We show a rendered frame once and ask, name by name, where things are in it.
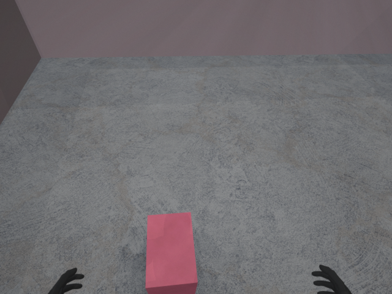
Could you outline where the carton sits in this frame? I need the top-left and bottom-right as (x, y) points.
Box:
(145, 212), (198, 294)

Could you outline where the right robot hand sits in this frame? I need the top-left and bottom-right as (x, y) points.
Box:
(312, 265), (352, 294)

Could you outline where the left robot hand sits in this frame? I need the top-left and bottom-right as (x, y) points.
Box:
(48, 268), (84, 294)

